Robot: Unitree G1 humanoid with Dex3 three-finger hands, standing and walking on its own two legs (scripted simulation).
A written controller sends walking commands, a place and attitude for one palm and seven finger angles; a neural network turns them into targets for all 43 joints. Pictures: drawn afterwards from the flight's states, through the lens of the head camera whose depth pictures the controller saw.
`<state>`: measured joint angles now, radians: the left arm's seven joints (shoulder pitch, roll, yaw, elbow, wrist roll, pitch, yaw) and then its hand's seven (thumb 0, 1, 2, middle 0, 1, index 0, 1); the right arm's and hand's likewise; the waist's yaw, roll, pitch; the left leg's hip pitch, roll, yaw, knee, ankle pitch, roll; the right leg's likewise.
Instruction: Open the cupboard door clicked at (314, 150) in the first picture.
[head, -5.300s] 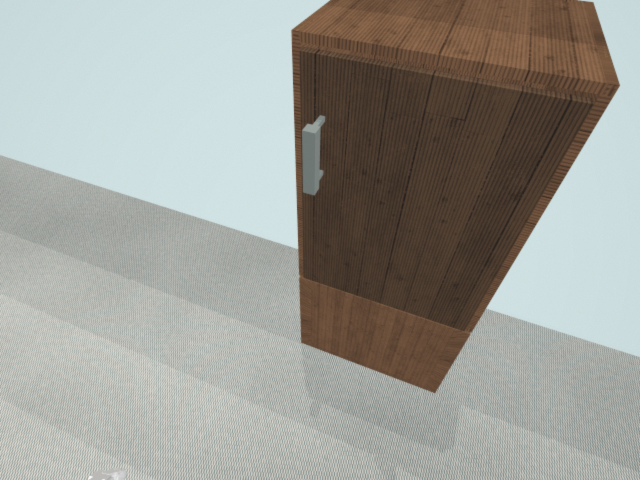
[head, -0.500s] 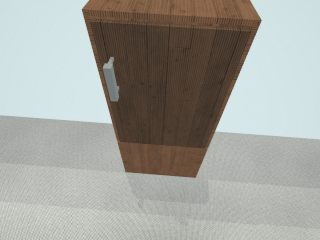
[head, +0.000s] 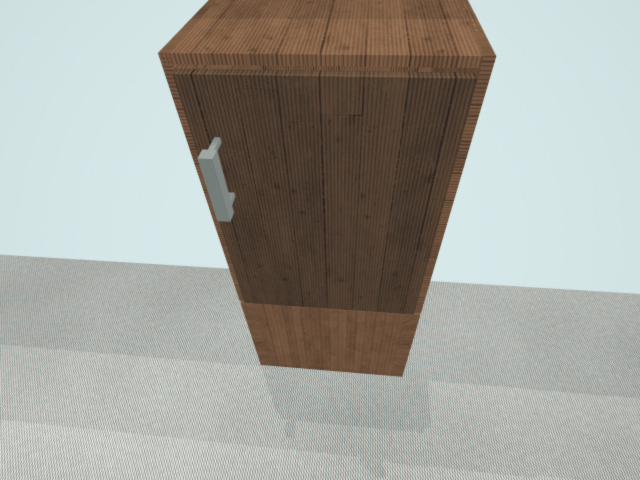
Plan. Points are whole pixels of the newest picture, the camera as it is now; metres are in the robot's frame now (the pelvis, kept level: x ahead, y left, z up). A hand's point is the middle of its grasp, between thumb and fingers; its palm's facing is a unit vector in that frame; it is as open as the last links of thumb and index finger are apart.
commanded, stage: come to a stop and stand still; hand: left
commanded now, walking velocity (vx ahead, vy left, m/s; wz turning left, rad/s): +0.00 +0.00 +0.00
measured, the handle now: (220, 179) +0.56 +0.21 +0.07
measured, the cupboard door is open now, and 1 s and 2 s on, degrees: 0 0 0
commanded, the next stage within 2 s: look again from close up in 0.34 s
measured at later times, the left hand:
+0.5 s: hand out of the picture +0.01 +0.17 -0.17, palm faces +0.04 -0.98 -0.21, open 7.4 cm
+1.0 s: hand out of the picture +0.01 +0.18 -0.17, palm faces +0.05 -0.98 -0.20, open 7.4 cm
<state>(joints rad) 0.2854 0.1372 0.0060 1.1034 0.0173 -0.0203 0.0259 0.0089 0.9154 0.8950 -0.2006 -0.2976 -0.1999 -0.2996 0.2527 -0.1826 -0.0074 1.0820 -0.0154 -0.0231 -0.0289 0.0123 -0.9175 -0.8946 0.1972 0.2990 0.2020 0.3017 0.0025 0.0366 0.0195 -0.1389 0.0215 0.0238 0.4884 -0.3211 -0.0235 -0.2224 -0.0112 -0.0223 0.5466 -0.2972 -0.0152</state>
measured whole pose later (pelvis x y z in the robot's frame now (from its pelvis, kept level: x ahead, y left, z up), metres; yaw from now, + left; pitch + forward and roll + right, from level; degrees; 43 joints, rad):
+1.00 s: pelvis -0.01 +0.00 +0.00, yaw +0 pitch -1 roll +1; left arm 0.25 0.16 0.02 1.10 0.02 -0.02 0.02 0.01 0.91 0.90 -0.20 -0.30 -0.20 -0.30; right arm 0.26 -0.15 0.00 1.13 -0.02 -0.03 -0.03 0.01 -0.91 -0.89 0.20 0.30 0.20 0.30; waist 0.01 0.00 0.04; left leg -0.14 0.02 0.02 0.44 -0.28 -0.03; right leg -0.21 -0.01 -0.03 0.49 -0.26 -0.02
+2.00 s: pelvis -0.04 +0.02 -0.05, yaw +2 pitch +8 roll -2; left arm 0.28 0.32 0.29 0.05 -0.33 -0.27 -0.41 0.00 -0.02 0.50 -0.27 -0.89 -0.27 -0.89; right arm 0.31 -0.27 0.02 0.56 0.04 -0.26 -0.07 0.02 -0.90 -0.89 0.20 0.30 0.21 0.30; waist -0.01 0.02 -0.09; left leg -0.65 0.02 -0.02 0.99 -0.49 0.01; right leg -0.66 -0.03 -0.06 0.92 -0.41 0.01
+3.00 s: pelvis -0.03 +0.01 -0.02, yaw +1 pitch +4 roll -1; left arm -0.09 0.44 0.46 0.38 -0.35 -0.14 -0.56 -0.01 -0.50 0.30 -0.30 -1.20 -0.30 -1.20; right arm 0.30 -0.29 0.05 0.56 0.05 -0.21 -0.10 0.02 -0.90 -0.89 0.20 0.30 0.21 0.30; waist 0.00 0.02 -0.05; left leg -0.43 0.03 -0.01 0.76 -0.40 -0.01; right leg -0.45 -0.01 -0.05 0.71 -0.33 0.00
